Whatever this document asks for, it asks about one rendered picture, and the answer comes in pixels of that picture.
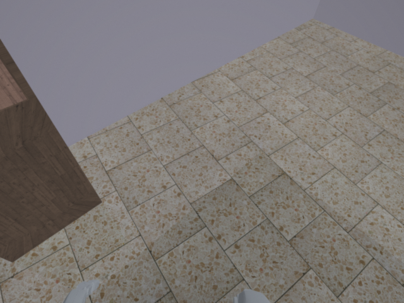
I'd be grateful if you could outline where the cabinet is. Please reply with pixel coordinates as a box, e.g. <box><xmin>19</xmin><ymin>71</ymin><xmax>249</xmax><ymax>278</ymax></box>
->
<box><xmin>0</xmin><ymin>39</ymin><xmax>102</xmax><ymax>263</ymax></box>

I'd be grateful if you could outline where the drawer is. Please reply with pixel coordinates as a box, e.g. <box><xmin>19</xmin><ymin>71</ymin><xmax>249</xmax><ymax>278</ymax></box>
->
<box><xmin>0</xmin><ymin>60</ymin><xmax>27</xmax><ymax>110</ymax></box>

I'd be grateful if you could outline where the robot left hand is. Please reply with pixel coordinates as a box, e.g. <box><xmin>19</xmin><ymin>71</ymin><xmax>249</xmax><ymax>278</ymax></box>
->
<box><xmin>63</xmin><ymin>280</ymin><xmax>100</xmax><ymax>303</ymax></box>

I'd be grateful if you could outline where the robot right thigh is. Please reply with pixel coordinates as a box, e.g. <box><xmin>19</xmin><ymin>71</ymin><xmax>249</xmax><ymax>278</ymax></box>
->
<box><xmin>233</xmin><ymin>290</ymin><xmax>270</xmax><ymax>303</ymax></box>

